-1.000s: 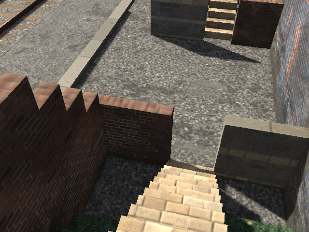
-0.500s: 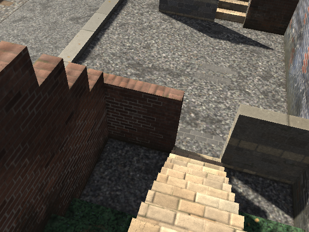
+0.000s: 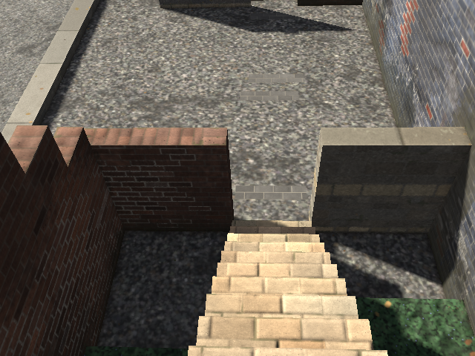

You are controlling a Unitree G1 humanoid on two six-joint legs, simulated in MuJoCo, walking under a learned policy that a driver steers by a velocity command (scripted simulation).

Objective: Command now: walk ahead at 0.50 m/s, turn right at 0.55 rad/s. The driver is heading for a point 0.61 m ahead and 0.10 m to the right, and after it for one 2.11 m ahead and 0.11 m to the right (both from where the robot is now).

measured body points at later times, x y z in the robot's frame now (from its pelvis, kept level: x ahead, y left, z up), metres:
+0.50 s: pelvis +0.24 -0.04 -0.28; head +0.21 -0.04 +0.17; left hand +0.45 +0.11 -0.38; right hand +0.05 -0.19 -0.43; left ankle +0.15 +0.10 -0.94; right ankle +0.40 -0.28 -0.86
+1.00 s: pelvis +0.45 -0.20 -0.46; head +0.45 -0.21 -0.01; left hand +0.42 +0.00 -0.61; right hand +0.50 -0.46 -0.59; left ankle +0.64 -0.07 -1.11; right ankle +0.37 -0.29 -1.15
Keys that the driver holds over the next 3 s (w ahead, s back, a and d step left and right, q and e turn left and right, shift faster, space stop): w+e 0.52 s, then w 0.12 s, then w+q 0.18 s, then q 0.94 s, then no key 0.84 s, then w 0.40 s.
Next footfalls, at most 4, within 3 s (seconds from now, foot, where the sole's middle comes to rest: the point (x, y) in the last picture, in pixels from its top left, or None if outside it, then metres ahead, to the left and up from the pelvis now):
0.24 left None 0.19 0.09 -0.98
0.70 right None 0.41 -0.31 -1.19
1.20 left None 0.68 -0.10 -1.41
1.76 right None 0.66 -0.40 -1.41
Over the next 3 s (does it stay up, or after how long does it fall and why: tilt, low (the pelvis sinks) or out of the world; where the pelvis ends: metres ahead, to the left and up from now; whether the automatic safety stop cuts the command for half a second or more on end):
stays up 0.73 -0.21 -0.64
